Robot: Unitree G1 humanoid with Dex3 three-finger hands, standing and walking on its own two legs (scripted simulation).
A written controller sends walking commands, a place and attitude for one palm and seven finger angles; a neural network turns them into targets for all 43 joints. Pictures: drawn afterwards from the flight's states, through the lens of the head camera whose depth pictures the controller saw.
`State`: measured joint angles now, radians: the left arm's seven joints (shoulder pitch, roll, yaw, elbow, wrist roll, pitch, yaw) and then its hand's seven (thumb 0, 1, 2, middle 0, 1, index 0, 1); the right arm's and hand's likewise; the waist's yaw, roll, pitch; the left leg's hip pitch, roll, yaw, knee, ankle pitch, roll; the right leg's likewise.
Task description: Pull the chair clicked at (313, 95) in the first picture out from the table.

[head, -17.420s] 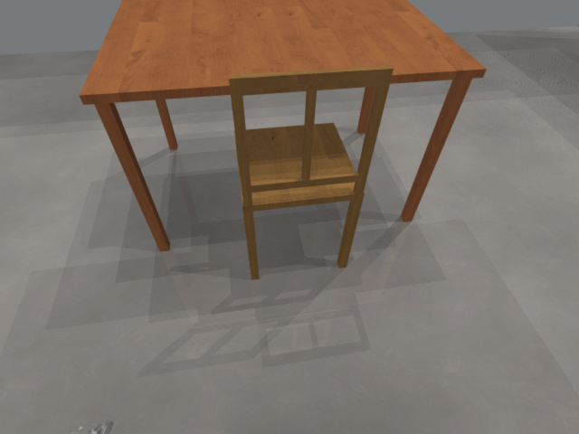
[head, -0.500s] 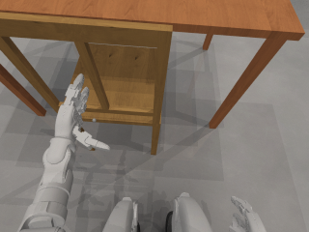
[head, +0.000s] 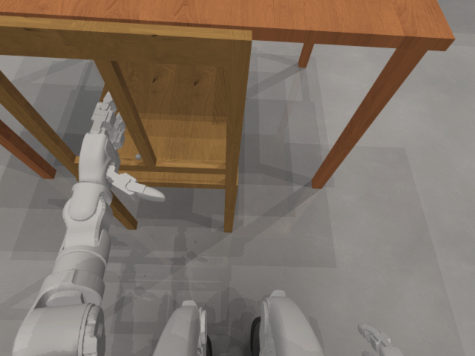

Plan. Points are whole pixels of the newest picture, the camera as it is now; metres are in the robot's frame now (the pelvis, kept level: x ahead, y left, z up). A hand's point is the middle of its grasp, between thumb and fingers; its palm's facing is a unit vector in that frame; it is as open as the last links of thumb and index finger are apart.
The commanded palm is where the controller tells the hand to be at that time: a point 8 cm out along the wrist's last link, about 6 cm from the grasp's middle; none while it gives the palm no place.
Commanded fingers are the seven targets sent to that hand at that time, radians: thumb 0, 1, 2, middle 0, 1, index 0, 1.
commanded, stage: push the fingers through the gap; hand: left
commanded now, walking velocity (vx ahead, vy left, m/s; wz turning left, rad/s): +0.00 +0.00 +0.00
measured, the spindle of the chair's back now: (133, 122) +0.51 +0.18 +0.02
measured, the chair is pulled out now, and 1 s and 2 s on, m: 0.00 0.00 0.00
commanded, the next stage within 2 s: hook a spindle and tug to test in 0.92 s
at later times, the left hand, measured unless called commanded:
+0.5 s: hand (144, 129) +0.49 +0.15 +0.03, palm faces -0.04 -1.00 -0.03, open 16.9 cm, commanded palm +0.46 +0.20 +0.02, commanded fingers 0.00 -0.50 0.30 -0.06 -0.08 -0.06 -0.08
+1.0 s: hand (142, 129) +0.49 +0.16 +0.02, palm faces -0.04 -1.00 -0.02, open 16.9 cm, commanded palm +0.46 +0.20 +0.02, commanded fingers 0.00 -0.50 0.30 -0.06 -0.08 -0.06 -0.08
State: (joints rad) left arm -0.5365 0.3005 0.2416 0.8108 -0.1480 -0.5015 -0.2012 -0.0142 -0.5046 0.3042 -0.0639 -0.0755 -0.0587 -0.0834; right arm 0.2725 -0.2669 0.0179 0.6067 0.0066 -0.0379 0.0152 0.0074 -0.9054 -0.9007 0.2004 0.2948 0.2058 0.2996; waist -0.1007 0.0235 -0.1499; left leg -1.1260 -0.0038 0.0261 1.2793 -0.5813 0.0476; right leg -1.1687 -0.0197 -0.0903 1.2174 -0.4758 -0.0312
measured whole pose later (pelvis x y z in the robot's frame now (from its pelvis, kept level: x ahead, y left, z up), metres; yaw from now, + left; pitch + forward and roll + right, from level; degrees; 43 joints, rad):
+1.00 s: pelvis +0.00 +0.01 +0.00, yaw -1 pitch +27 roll -3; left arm -0.75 0.38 0.34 1.03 -0.10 -0.53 -0.20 -0.01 -0.50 0.30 -0.06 -0.08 -0.06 -0.08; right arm 0.30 -0.26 0.03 0.60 -0.02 0.06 0.04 0.00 -0.91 -0.90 0.20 0.29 0.21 0.30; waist -0.15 0.03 -0.14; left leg -1.17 0.01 0.03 1.29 -0.59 0.05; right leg -1.21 0.00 -0.09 1.21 -0.47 -0.02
